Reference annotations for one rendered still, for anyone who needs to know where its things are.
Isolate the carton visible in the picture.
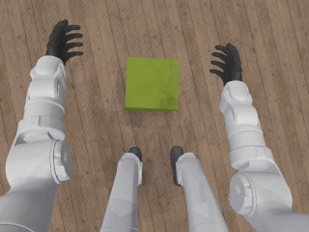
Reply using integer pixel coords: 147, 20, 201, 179
125, 56, 180, 113

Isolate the robot right upper arm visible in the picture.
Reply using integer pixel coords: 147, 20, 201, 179
229, 171, 309, 232

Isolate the robot left forearm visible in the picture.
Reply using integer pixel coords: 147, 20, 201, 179
5, 55, 67, 185

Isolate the right robot hand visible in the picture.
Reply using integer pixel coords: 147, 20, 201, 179
210, 43, 242, 86

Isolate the right robot thigh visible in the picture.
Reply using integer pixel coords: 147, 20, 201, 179
176, 157, 230, 232

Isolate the left robot hand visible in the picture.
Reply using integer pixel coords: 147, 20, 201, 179
45, 19, 83, 66

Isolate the robot right foot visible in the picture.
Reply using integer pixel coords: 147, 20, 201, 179
170, 146, 184, 187

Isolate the robot left upper arm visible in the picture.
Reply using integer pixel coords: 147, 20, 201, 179
0, 139, 73, 232

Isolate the robot right forearm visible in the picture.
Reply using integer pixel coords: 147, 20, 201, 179
219, 80, 293, 206

